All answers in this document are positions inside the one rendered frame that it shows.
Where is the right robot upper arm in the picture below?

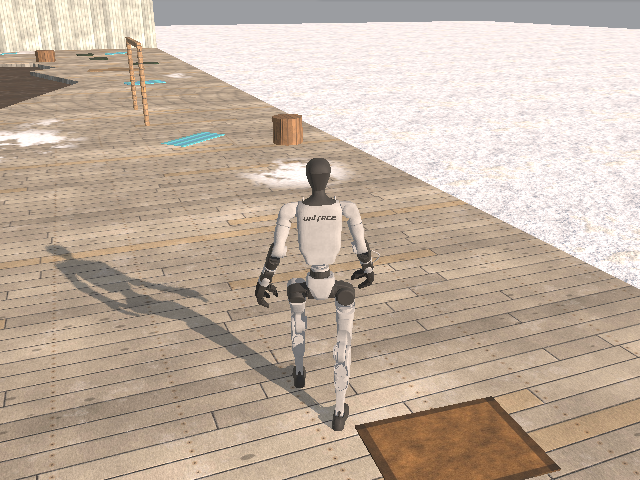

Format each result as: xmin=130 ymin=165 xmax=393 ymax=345
xmin=340 ymin=201 xmax=368 ymax=254

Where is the left robot upper arm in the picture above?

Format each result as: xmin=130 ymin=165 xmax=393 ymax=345
xmin=271 ymin=202 xmax=298 ymax=258

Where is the robot left thigh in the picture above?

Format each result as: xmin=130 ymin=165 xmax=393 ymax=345
xmin=287 ymin=278 xmax=307 ymax=333

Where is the robot right hand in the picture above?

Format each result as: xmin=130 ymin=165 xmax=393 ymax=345
xmin=351 ymin=269 xmax=374 ymax=289

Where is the robot right shin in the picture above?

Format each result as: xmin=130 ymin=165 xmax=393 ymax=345
xmin=334 ymin=345 xmax=351 ymax=417

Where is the robot right forearm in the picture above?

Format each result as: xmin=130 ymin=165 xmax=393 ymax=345
xmin=357 ymin=239 xmax=374 ymax=274

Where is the robot left hand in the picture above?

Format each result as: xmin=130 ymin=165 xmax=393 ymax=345
xmin=255 ymin=282 xmax=278 ymax=308

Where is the robot left forearm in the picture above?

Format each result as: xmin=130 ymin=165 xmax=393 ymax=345
xmin=258 ymin=243 xmax=280 ymax=287

